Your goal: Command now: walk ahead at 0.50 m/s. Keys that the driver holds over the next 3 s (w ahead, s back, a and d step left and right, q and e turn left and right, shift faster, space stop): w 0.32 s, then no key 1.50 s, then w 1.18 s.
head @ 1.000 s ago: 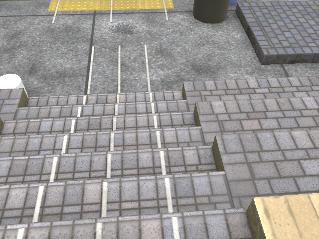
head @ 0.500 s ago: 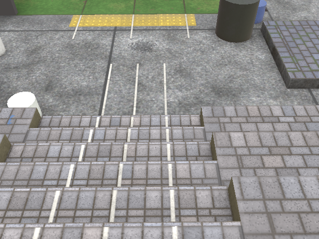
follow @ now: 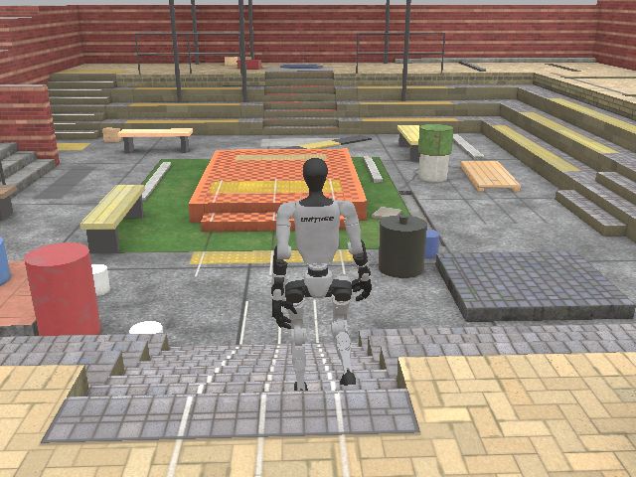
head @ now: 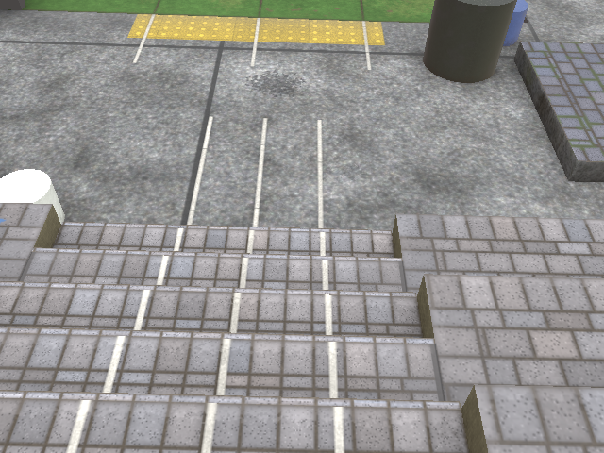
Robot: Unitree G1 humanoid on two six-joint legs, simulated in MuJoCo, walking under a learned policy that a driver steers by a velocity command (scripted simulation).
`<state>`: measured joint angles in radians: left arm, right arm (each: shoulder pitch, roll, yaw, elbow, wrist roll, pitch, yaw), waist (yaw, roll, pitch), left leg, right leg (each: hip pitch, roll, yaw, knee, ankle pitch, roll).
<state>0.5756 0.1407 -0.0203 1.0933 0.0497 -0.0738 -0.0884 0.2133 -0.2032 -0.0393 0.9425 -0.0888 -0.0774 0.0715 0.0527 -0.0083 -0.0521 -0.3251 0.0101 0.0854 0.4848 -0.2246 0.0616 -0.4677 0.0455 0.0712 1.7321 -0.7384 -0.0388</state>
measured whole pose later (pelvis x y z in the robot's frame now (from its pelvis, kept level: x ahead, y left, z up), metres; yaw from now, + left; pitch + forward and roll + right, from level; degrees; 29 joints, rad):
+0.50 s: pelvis +0.26 -0.06 -0.14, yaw +0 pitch +2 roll +4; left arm 0.11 0.22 0.01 0.93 0.06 -0.08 -0.08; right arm 0.58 -0.12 0.02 1.10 -0.07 -0.06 0.07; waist -0.11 -0.04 -0.03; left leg -0.30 0.00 0.01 1.51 -0.88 -0.03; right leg -0.33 -0.05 -0.06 0.35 -0.03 -0.07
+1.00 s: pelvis +0.35 -0.06 -0.16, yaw +0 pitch +0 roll -1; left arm 0.24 0.21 0.05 0.98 -0.01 -0.07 -0.10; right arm 0.25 -0.18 -0.06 1.02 -0.01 -0.05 0.07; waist -0.01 0.00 0.01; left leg -0.29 0.07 0.04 0.58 -0.30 -0.03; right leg -0.24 0.02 -0.11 0.54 -0.31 -0.05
